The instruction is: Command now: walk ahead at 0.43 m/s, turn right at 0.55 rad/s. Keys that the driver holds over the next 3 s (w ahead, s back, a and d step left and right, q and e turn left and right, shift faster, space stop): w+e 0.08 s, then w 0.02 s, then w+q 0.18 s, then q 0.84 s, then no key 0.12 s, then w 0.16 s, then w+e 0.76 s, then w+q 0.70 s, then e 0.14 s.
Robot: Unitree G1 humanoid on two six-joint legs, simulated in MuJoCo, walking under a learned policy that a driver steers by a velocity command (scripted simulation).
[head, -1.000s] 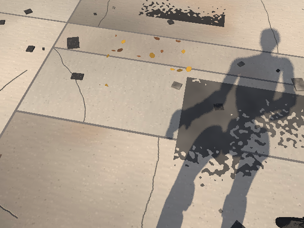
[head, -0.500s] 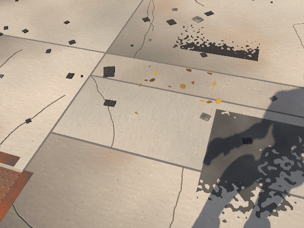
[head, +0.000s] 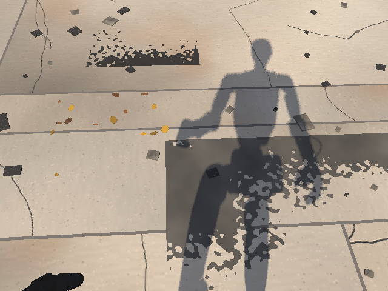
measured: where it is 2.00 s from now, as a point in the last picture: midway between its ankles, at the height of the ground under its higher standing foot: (194, 261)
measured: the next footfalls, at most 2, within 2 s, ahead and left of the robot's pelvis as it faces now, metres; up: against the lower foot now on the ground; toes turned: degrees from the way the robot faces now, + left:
right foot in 0.12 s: +0.22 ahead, -0.15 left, +0.00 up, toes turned -6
left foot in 0.64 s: +0.46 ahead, +0.03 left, +0.00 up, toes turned +5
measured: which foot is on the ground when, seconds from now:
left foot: down 0.00-0.12, up 0.14-0.62, down 0.64-1.00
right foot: up 0.00-0.10, down 0.12-0.64, up 0.66-1.00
